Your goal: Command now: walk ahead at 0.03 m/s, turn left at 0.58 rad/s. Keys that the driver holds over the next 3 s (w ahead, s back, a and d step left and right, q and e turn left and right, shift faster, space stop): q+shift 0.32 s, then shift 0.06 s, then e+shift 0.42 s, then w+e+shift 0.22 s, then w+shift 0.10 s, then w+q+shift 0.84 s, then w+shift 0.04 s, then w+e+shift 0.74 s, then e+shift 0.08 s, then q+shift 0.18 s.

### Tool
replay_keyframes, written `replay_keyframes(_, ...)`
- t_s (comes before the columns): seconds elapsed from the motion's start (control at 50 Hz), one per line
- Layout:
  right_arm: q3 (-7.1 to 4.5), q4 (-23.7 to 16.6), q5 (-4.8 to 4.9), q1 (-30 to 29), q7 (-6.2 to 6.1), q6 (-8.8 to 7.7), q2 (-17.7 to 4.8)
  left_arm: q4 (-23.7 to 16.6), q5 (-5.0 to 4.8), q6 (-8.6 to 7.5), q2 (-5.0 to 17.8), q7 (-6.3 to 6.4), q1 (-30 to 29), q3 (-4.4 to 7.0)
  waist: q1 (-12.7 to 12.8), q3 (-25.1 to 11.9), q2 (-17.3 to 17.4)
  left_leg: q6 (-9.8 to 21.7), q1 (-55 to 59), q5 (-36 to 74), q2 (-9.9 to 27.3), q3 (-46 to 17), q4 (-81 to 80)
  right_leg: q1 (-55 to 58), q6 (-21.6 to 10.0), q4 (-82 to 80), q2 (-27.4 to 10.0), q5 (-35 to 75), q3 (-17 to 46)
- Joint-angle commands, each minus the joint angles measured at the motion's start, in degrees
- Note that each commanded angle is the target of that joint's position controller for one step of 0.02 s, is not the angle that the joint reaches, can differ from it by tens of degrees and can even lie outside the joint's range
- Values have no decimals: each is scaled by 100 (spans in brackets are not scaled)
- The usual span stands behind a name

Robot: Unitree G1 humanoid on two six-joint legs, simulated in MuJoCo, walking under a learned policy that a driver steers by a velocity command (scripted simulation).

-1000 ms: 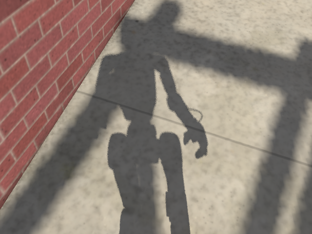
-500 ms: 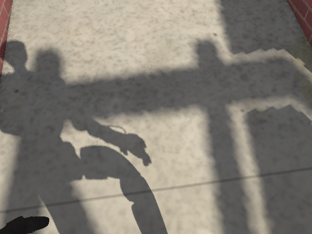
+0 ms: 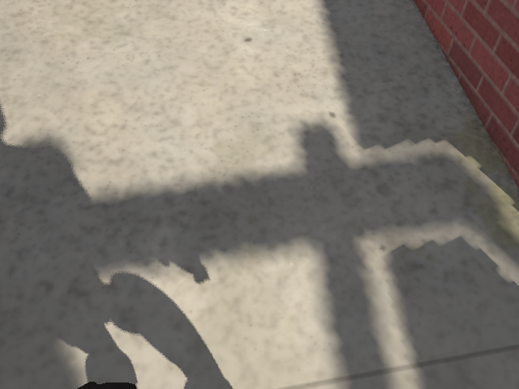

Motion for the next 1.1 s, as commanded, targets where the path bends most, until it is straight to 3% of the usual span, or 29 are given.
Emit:
replay_keyframes(0.02, -215, -553, 8, -86, 76, -78, -482, -178, -112, -7, 1034, 77, -52, 440, 60, -540, -691, 216, 344, 145, -10, 179, -813, 638, -1046, -701, -1749, 1931, 1001)
replay_keyframes(0.06, -370, -306, -38, 553, 86, -92, -667, -26, -180, 32, 801, 91, 110, 448, -113, -557, -62, 546, 1278, 1163, -333, 65, -2172, 221, -463, 376, -1261, 1032, 355)
replay_keyframes(0.08, -612, -343, -48, 860, -2, -122, -1422, -230, -26, 41, 526, 87, 78, 401, -61, -516, 1647, 1172, 2252, 2968, 757, -1926, -2646, -1283, 207, 2065, -505, -344, -277)
replay_keyframes(0.1, -560, -654, -11, 816, -47, -169, -1491, -369, 171, 35, 329, 42, -416, 316, -135, -549, 1854, 1806, 2956, 4436, 1314, -3103, -2726, -2758, 567, 3678, 187, -1886, 273)
replay_keyframes(0.12, -622, -760, -269, 874, 33, -277, -1599, -487, 40, -44, 463, 50, -683, 336, -503, -1193, 1588, 2326, 2829, 3467, 1637, -3941, -3278, -2882, 563, 4281, 314, -1761, 1076)
replay_keyframes(0.14, -611, -836, -253, 509, 38, -348, -1476, -418, -87, -83, 647, 78, -796, 407, -330, -866, 832, 2143, 2743, 2600, 1393, -3735, -3257, -3073, 534, 4527, 161, -1273, 1263)
replay_keyframes(0.18, -474, -960, -1, -57, -97, -295, -1079, -305, -58, -71, 674, 135, -736, 445, -38, -649, 383, 1608, 2241, 2424, 872, -2941, -3096, -2862, 572, 4278, -17, -366, 1350)
replay_keyframes(0.24, -435, -1042, -26, -104, -239, -192, -1008, -245, -51, -113, 563, 88, -547, 455, 84, -907, 538, 1495, 2026, 2733, 421, -2622, -2989, -2434, 662, 4221, 240, 238, 1263)
replay_keyframes(0.36, -456, -1133, -19, 2, -330, -109, -1049, -107, -140, -146, 563, 100, -567, 439, -46, -1023, 690, 1365, 2407, 2123, 316, -2910, -2987, -2381, 698, 2948, 359, 337, 1374)
replay_keyframes(0.44, -313, -1140, -171, -117, -247, -63, -805, 66, -132, -129, 556, 78, -406, 398, -196, -1015, 940, 1367, 1961, 1802, 365, -2667, -2891, -1498, 636, 2326, 45, 188, 1052)
replay_keyframes(0.5, -108, -946, -283, -154, -90, -90, -337, 124, -131, -172, 335, -40, -260, 291, -218, -820, 925, 1421, 1319, 1350, 364, -2466, -2993, -307, 470, 1432, -182, -173, 795)
replay_keyframes(0.56, -242, -734, -196, -74, -51, -130, -702, 92, -169, -248, 655, -130, -234, 389, -160, -218, 899, 1225, 1144, 664, 177, -2219, -2911, 200, 160, -146, 82, 573, 562)
replay_keyframes(0.58, -284, -732, -227, 29, -71, -177, -773, 28, -99, -287, 899, -144, -209, 441, -207, -190, 543, 1008, 1083, 701, -29, -2083, -2610, 348, 6, -252, -92, 1363, 994)
replay_keyframes(0.62, -294, -871, -349, -176, -164, -208, -654, 81, -234, -277, 1261, -121, 280, 550, -153, -640, -803, 339, 503, 63, -925, -844, -1140, 1038, -764, -795, -1087, 2596, 2582)
replay_keyframes(0.64, -306, -1035, -198, -626, -219, -229, -608, 104, -154, -257, 1354, -89, 318, 588, 16, -396, -1678, 90, -91, -313, -1019, -601, -892, 878, -1437, -1234, -1650, 1889, 3880)
replay_keyframes(0.68, -397, -1062, -57, -1026, -239, -210, -700, 38, -73, -225, 1251, 62, 471, 606, 336, -342, -1265, -153, -645, -994, -989, -932, 1159, 914, -1664, -1393, -1692, 1782, 4174)
replay_keyframes(0.7, -389, -946, -73, -783, -204, -163, -560, -49, -134, -200, 1260, 124, 305, 614, 165, -446, -797, -220, -567, -796, -914, -1048, 1629, 796, -1448, -1284, -1395, 1577, 3775)
replay_keyframes(0.74, -373, -913, -110, -656, -168, -150, -396, -213, -251, -110, 1168, 218, -76, 598, -27, -509, -520, -259, -436, -152, -879, -956, 1522, 532, -1101, -1170, -886, 1372, 3194)
replay_keyframes(0.8, -277, -893, -59, -700, -125, -214, -79, -274, -268, 38, 1017, 249, 44, 600, 1, -700, -737, -265, -171, 69, -974, -738, 13, 683, -925, -1024, -488, 1135, 3072)
replay_keyframes(0.82, -268, -831, -13, -526, -96, -259, -75, -249, -281, 55, 1059, 252, 218, 629, -11, -1004, -874, -208, 254, -168, -1008, -677, -617, 638, -914, -1115, -441, 45, 3150)
replay_keyframes(0.88, -467, -392, 194, 549, -20, -382, -504, -401, -366, 11, 1210, 156, -155, 665, -545, -751, -1449, 175, 2303, 96, -775, -543, -2448, -928, -688, -1236, -281, -1461, 3449)
replay_keyframes(0.9, -524, -16, 151, 1259, -29, -418, -593, -507, -371, -8, 939, 115, -378, 603, -831, -565, -1076, 312, 3400, 767, -611, -480, -3420, -1923, -311, -522, 193, -1465, 2897)
replay_keyframes(0.92, -569, 52, 101, 1211, -20, -450, -733, -391, -356, -25, 494, 33, 131, 527, -534, -608, 360, 321, 4154, 249, 348, -1392, -3101, -2925, -92, 1570, 734, -1322, 1817)
replay_keyframes(0.94, -343, -291, -71, 1039, 5, -453, -497, -526, -239, -105, 26, -76, 344, 336, -283, -664, 936, 553, 3745, -233, 1433, -2269, -2805, -3472, -137, 3123, 608, -1481, 1805)
replay_keyframes(0.96, -560, -343, -322, 643, 51, -528, -1343, -950, -512, -225, 248, -144, 105, 367, -15, -319, 2245, 1515, 3167, -2850, 2470, -4722, -4281, -4700, 45, 3861, 174, -872, 1578)
replay_keyframes(0.98, -564, -477, -211, 222, 3, -662, -1240, -970, -479, -277, 782, -112, -254, 448, -90, 391, 1721, 1596, 2742, -3387, 2260, -4693, -4595, -5097, 114, 4740, -238, -252, 1557)
replay_keyframes(1.0, -426, -425, -176, 127, -59, -727, -914, -856, -344, -257, 1004, -105, -268, 525, -49, 587, 1062, 1320, 2529, -2418, 1913, -3691, -4295, -5216, 167, 5397, -222, 264, 1542)
replay_keyframes(1.04, -288, -428, -201, 288, -71, -816, -787, -654, -208, -180, 872, -151, 121, 463, 19, 361, 474, 1008, 2082, -1256, 1194, -2257, -4069, -4606, 276, 6206, -195, 931, 1343)
replay_keyframes(1.1, -138, -75, -289, 956, -37, -919, -501, -655, -303, -235, 443, -178, 141, 277, -70, 439, 435, 1169, 1795, -804, 969, -1470, -4145, -4430, 379, 6390, -89, 1543, 1451)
